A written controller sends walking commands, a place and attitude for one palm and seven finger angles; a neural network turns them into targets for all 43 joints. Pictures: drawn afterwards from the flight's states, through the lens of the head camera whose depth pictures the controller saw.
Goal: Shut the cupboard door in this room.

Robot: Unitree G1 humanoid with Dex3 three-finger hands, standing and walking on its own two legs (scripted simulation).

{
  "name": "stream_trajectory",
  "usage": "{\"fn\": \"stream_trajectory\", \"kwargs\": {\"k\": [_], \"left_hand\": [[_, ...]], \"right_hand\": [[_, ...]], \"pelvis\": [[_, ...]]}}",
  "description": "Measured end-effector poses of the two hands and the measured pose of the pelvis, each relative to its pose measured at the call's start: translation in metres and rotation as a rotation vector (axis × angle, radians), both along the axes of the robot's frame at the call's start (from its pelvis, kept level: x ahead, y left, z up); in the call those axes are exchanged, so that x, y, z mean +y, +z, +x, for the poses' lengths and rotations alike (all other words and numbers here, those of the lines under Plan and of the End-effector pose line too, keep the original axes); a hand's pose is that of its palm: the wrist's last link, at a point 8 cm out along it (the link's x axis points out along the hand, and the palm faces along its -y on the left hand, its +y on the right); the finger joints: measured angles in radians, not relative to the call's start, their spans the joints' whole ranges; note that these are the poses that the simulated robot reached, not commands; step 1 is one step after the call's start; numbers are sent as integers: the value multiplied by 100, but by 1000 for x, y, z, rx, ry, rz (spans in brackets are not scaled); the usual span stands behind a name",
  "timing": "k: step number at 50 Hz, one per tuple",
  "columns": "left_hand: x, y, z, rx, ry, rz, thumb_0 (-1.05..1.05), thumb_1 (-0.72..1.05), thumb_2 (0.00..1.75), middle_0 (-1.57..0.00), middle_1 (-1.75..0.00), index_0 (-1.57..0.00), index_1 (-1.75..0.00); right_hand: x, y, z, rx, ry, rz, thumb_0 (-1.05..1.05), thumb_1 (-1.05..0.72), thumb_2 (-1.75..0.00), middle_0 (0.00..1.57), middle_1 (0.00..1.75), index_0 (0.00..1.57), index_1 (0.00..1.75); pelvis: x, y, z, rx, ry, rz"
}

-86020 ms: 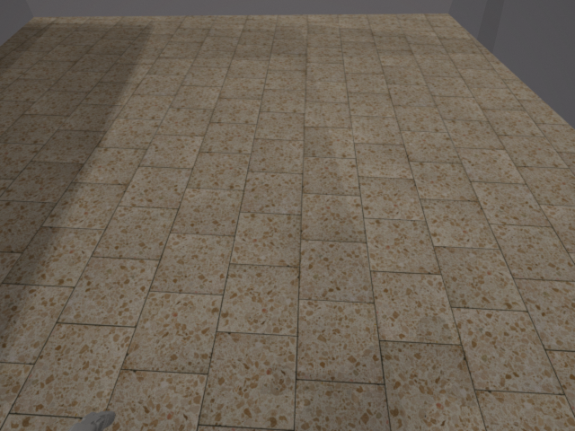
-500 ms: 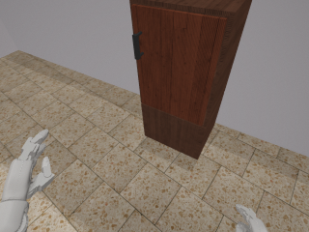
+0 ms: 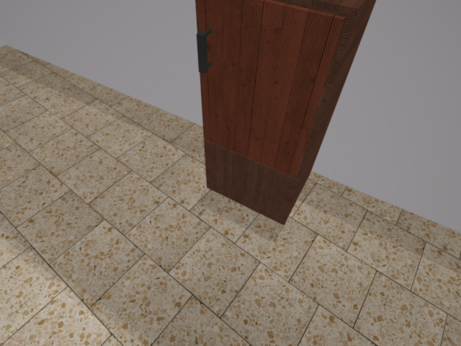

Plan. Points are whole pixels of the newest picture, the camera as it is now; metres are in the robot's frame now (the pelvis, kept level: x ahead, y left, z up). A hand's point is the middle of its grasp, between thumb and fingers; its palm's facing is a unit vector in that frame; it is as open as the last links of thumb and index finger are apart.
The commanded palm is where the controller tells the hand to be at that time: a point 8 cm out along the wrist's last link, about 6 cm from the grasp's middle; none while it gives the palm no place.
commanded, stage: let the arm hang, fingers relaxed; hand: left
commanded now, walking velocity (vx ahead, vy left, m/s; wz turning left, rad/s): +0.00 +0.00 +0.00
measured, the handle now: (205, 51) +0.94 +0.14 +0.05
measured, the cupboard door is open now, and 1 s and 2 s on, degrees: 0 0 0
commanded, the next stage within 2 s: look to check the result in 0.52 s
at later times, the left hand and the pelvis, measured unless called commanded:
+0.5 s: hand out of the picture -0.01 +0.17 -0.18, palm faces +0.02 -0.98 -0.17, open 7.3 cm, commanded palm none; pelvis +0.00 +0.01 +0.00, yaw -1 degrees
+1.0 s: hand out of the picture +0.01 +0.18 -0.17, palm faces +0.00 -0.98 -0.22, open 7.4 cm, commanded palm none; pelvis +0.01 -0.01 +0.00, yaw -1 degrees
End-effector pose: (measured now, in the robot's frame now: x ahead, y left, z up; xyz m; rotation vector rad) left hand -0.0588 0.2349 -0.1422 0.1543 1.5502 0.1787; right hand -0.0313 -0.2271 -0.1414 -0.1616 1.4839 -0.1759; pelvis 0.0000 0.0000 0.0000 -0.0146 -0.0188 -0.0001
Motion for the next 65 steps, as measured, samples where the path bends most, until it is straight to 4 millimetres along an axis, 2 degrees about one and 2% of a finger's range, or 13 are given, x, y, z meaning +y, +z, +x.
{"fn": "stream_trajectory", "kwargs": {"k": [6, 16, 21, 33, 39, 58, 65], "left_hand": [[-1, 0, 10, -28, -9, 0, 0, 91, 90, -20, -30, -20, -30], [-16, -4, 48, -145, -27, -35, 0, 91, 90, -20, -30, -20, -30], [-18, -5, 53, -154, -30, -37, 0, 91, 90, -20, -30, -20, -30], [-14, -3, 39, -98, -24, -20, 0, 91, 90, -20, -30, -20, -30], [-11, -1, 40, -87, -27, -8, 0, 91, 90, -20, -30, -20, -30], [-9, 4, 88, -179, -62, 19, 0, 90, 90, -20, -30, -20, -30], [-10, 5, 98, -194, -69, 21, 0, 90, 90, -20, -30, -20, -30]], "right_hand": [[17, -6, -6, -6, -25, 35, 1, -91, -90, 20, 30, 20, 30], [30, -9, 10, -75, -33, 58, 1, -91, -90, 20, 30, 20, 30], [26, -8, 13, -83, -36, 49, 1, -91, -90, 20, 30, 21, 30], [9, -5, 14, -60, -34, 21, 1, -91, -90, 20, 30, 20, 30], [2, -4, 19, -59, -28, 12, 1, -91, -90, 20, 30, 20, 30], [-19, -1, 58, -121, 1, -7, 1, -91, -90, 20, 30, 20, 30], [-25, 1, 68, -133, 6, -16, 1, -91, -90, 20, 30, 20, 30]], "pelvis": [[5, 0, 0, -7, -9, 5], [8, 0, 1, -4, -13, 14], [7, 0, 2, -2, -14, 16], [2, 1, 6, -4, -16, 14], [0, 1, 8, -5, -17, 14], [-10, 3, 19, -7, -16, 16], [-13, 4, 24, -7, -17, 16]]}}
